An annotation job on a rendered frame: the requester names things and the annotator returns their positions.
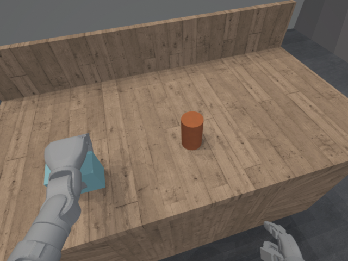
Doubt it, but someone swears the right robot hand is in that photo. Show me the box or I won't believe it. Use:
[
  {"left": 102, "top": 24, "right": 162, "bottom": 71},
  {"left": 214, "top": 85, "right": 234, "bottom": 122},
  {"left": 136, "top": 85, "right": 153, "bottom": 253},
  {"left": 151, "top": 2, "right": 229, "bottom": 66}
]
[{"left": 260, "top": 221, "right": 303, "bottom": 261}]

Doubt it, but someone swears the left robot forearm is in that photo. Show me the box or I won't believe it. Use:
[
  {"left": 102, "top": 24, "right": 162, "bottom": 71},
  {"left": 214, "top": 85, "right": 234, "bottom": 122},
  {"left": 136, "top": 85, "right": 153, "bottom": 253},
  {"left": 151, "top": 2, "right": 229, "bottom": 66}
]
[{"left": 7, "top": 166, "right": 82, "bottom": 261}]

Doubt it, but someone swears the sponge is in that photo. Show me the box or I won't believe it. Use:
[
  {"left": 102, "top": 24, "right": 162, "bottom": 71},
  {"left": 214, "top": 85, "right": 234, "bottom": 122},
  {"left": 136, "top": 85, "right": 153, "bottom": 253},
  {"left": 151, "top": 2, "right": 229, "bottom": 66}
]
[{"left": 44, "top": 151, "right": 105, "bottom": 194}]

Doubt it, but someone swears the table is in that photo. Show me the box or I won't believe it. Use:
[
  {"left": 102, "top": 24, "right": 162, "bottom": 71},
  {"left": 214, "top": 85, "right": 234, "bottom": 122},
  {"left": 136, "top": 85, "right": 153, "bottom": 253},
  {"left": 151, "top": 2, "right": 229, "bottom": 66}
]
[{"left": 0, "top": 0, "right": 348, "bottom": 261}]

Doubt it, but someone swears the left robot hand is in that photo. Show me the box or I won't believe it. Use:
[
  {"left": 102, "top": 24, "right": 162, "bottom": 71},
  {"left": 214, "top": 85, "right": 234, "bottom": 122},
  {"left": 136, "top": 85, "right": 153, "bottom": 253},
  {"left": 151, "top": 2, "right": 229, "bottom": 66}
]
[{"left": 44, "top": 133, "right": 94, "bottom": 190}]

